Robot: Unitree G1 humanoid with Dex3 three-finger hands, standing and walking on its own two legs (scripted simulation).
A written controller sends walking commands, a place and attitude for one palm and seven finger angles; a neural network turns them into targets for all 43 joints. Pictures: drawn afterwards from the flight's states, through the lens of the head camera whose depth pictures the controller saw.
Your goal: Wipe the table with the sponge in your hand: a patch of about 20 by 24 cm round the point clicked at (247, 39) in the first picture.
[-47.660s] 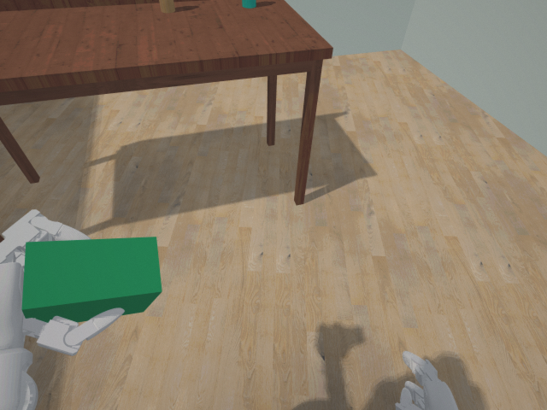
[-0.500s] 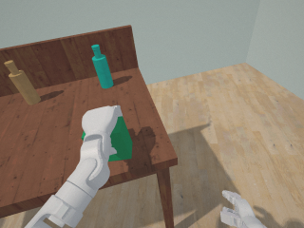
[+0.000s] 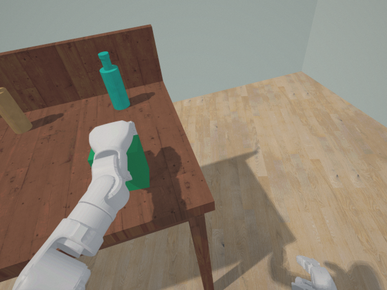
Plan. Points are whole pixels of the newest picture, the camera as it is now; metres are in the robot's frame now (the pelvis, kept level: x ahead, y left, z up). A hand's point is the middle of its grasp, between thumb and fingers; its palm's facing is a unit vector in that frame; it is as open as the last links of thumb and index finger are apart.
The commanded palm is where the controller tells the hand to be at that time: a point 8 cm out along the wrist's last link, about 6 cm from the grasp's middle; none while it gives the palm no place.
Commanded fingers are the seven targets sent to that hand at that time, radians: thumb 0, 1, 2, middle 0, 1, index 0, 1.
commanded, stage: wipe forward along the third lane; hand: left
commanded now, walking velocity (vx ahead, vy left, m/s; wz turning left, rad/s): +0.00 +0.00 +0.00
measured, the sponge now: (124, 171) +0.37 +0.20 +0.07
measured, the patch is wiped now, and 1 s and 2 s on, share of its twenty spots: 0.95 1.00 1.00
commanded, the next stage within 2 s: wipe back along the third lane in 0.90 s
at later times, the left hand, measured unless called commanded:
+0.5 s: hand (120, 141) +0.42 +0.21 +0.12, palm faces -0.04 -0.01 -1.00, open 10.2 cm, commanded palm +0.40 +0.22 +0.15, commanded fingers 0.00 0.10 1.30 -1.20 -1.60 -1.20 -1.60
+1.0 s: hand (117, 132) +0.45 +0.23 +0.12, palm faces -0.05 +0.00 -1.00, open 10.2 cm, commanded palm +0.44 +0.24 +0.15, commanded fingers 0.00 0.10 1.30 -1.20 -1.60 -1.20 -1.60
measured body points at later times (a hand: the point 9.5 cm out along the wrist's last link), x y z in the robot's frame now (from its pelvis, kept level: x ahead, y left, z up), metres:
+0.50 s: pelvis +0.00 +0.00 +0.00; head +0.00 -0.04 +0.45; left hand +0.41 +0.21 +0.17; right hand +0.16 -0.25 -0.13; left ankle +0.01 +0.15 -0.74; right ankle -0.02 -0.05 -0.74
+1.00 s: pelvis +0.01 +0.02 +0.00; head +0.02 -0.01 +0.45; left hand +0.45 +0.23 +0.17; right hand +0.12 -0.24 -0.14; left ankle +0.01 +0.16 -0.74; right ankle -0.02 -0.05 -0.74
